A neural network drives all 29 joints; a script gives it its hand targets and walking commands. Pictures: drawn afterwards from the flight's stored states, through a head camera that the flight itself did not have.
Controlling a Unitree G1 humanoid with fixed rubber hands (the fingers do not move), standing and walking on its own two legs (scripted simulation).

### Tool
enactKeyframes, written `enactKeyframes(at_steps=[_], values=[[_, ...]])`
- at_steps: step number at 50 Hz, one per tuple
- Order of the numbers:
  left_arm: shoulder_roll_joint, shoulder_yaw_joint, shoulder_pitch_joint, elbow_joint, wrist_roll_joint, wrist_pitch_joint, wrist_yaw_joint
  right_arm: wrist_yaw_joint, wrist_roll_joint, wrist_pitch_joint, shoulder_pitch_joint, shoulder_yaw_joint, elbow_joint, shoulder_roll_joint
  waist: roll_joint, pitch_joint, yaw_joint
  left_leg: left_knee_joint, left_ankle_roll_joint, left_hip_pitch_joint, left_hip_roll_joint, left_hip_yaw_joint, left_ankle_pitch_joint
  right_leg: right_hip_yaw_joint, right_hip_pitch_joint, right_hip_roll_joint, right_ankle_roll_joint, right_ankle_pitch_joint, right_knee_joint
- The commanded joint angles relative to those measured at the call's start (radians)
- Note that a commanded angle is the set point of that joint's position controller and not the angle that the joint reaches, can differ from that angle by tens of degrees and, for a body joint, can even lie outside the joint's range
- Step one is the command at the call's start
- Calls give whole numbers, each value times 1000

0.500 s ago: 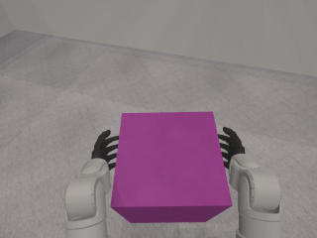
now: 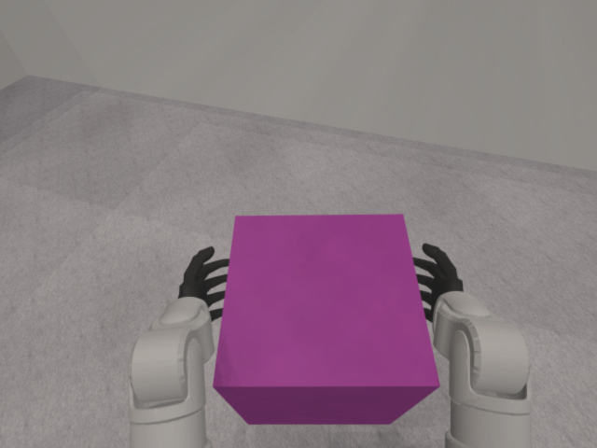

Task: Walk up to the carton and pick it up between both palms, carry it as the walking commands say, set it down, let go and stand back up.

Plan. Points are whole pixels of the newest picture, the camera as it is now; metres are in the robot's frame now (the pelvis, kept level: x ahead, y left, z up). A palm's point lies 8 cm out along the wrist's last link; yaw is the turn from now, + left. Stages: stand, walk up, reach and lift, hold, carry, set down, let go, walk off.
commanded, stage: carry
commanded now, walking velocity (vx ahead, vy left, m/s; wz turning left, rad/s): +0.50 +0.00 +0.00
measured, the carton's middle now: (318, 328) +0.28 +0.00 +0.02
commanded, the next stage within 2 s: none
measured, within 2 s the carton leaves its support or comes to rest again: neither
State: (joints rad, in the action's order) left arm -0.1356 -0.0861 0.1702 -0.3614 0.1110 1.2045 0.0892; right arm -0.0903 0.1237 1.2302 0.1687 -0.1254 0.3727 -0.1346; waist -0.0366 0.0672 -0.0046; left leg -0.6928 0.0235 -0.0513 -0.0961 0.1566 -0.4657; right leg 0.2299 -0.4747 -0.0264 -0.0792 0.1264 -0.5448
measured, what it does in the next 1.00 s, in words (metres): walks ahead: left foot, then right foot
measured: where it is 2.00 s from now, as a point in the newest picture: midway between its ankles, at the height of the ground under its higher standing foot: (304, 337)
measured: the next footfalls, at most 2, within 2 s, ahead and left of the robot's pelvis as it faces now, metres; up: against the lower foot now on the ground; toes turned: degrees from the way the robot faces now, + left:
left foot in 0.42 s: +0.39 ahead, +0.12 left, +0.00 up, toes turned +10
right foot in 0.84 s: +0.68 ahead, -0.08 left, +0.00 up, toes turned -10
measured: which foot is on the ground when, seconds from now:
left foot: down 0.00-0.00, up 0.02-0.40, down 0.42-0.86, up 0.88-1.00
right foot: down 0.00-0.44, up 0.46-0.82, down 0.84-1.00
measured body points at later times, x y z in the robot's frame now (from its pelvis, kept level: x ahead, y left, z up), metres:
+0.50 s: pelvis +0.30 +0.03 +0.01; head +0.31 +0.05 +0.46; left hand +0.59 +0.17 +0.09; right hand +0.58 -0.13 +0.09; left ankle +0.36 +0.11 -0.72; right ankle +0.14 -0.08 -0.65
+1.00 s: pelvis +0.57 -0.01 +0.02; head +0.61 -0.02 +0.47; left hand +0.85 +0.14 +0.08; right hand +0.86 -0.16 +0.07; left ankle +0.49 +0.12 -0.69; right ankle +0.64 -0.07 -0.72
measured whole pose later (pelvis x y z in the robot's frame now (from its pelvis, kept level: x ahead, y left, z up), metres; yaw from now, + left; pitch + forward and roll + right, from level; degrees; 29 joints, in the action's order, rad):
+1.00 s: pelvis +0.57 -0.01 +0.02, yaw +0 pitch +4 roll +0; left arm -0.14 -0.10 0.18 -0.35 0.11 1.19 0.09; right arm -0.09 0.12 1.22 0.19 -0.13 0.35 -0.14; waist -0.02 0.00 -0.01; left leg -0.73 0.04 -0.29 -0.05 0.06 -0.50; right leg 0.20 -0.38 -0.01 -0.09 0.11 -0.41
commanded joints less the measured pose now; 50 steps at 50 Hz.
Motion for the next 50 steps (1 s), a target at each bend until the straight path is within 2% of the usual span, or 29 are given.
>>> enactKeyframes(at_steps=[1,3,4,6,9,12,16,18,20,21,22,23,24,25,26,27,28,31,36,39,40,41,42,43,44,46,47,48,50], values=[[-925,693,367,-26,-411,11,-250,270,-423,1,459,734,61,-885,241,397,-17,-590,-24,-597,61,-133,12,-669,767,-405,-169,-137,274],[-980,701,405,-54,-420,-8,-257,275,-441,-21,481,745,67,-944,116,340,-24,-572,-29,-588,-8,-162,102,-497,637,-355,-133,-238,283],[-1000,699,421,-64,-431,-16,-260,272,-447,-33,495,749,80,-958,98,324,-23,-483,-17,-572,-35,-162,130,-426,595,-326,-105,-223,299],[-1010,697,423,-77,-442,-23,-266,261,-433,-52,464,738,81,-961,125,314,-23,-348,-7,-534,-23,-122,166,-326,565,-289,-77,-217,331],[-978,711,415,-121,-454,-32,-271,241,-411,-69,421,741,99,-958,150,286,-23,-164,6,-529,-10,-77,221,-255,568,-269,-81,-191,375],[-941,705,377,-123,-450,-26,-276,229,-395,-66,401,747,117,-940,172,234,-25,7,8,-498,11,-23,326,-165,564,-227,-58,-247,357],[-908,700,353,-117,-435,-9,-274,234,-400,-44,415,749,136,-921,196,180,-25,140,-2,-424,46,37,393,-115,561,-209,-34,-294,309],[-895,701,356,-110,-426,0,-270,243,-403,-28,423,742,120,-913,190,178,-24,202,-6,-353,53,58,382,-99,559,-208,-12,-312,242],[-885,701,362,-90,-413,12,-267,252,-401,-16,397,733,70,-910,130,239,1,294,-23,-96,84,105,374,-33,468,-156,39,-370,40],[-876,704,378,-80,-406,20,-267,257,-396,-12,375,724,42,-904,63,293,27,282,-60,127,0,-27,330,-37,285,-137,74,-291,-147],[-866,718,428,-99,-419,28,-268,260,-385,-18,360,698,-16,-890,-178,354,46,375,-201,293,-251,-476,332,-54,22,-20,108,-4,-466],[-876,715,429,-77,-420,28,-271,259,-390,-23,390,707,2,-896,-264,333,33,441,-270,361,-350,-674,418,-160,-190,47,101,350,-630],[-894,722,437,-67,-416,22,-265,261,-405,-28,437,708,46,-898,-177,342,29,400,-271,334,-344,-572,524,-228,-223,-20,81,344,-726],[-925,720,448,-61,-420,15,-263,262,-416,-35,459,713,54,-922,-88,335,27,393,-255,288,-311,-477,576,-252,-217,-51,78,283,-735],[-951,714,453,-65,-419,6,-261,267,-432,-41,478,720,67,-938,-36,302,22,416,-220,220,-283,-386,569,-256,-201,-77,88,233,-679],[-967,707,449,-62,-414,-1,-259,271,-441,-42,473,724,69,-949,-26,286,16,443,-181,171,-254,-306,526,-240,-171,-95,102,201,-604],[-972,703,444,-70,-409,-10,-254,272,-450,-46,474,731,80,-950,-46,273,15,463,-161,155,-227,-246,502,-211,-154,-92,111,172,-529],[-963,711,418,-84,-401,-19,-240,274,-455,-50,475,738,115,-916,-93,242,19,501,-167,172,-191,-165,539,-150,-166,-74,121,91,-376],[-930,725,380,-105,-401,-4,-230,274,-436,-30,414,718,103,-879,-128,196,27,432,-126,178,-123,6,973,-36,-76,7,105,-38,-69],[-917,720,379,-97,-404,9,-238,272,-418,-20,387,708,90,-863,-134,209,25,331,-78,195,-115,42,1067,-12,46,44,82,-166,74],[-915,715,368,-86,-403,12,-242,273,-416,-18,398,708,93,-858,-102,236,10,231,-46,165,-91,80,1041,13,158,60,74,-253,149],[-908,709,368,-79,-404,15,-246,274,-416,-16,407,708,92,-854,-54,276,-2,109,-7,100,-62,101,934,8,299,45,65,-361,201],[-900,703,373,-77,-403,16,-250,276,-417,-13,425,705,90,-851,19,335,-13,-39,20,-33,-29,86,687,-101,473,-73,51,-641,171],[-904,700,355,-64,-394,16,-250,274,-425,-5,451,707,94,-852,151,398,-28,-224,36,-273,44,33,219,-330,692,-281,-59,-1066,74],[-913,689,329,-31,-396,15,-252,267,-431,0,451,724,84,-867,206,454,-20,-317,33,-359,72,-82,-45,-468,759,-374,-140,-1134,91],[-931,693,340,-24,-407,4,-262,266,-430,-9,444,739,59,-903,197,431,-12,-254,9,-362,29,-162,-62,-382,655,-336,-104,-873,156],[-949,693,363,-36,-414,-4,-266,264,-433,-17,461,746,70,-923,189,387,-10,-110,2,-340,9,-157,-66,-327,591,-303,-67,-707,188],[-961,688,400,-53,-419,-11,-268,263,-442,-25,482,745,84,-938,185,364,-6,-25,8,-299,24,-127,-65,-287,534,-275,-45,-657,203],[-962,705,422,-103,-433,-21,-266,254,-448,-41,497,741,124,-950,164,392,-8,73,18,-227,50,-86,-25,-265,516,-262,-48,-517,223]])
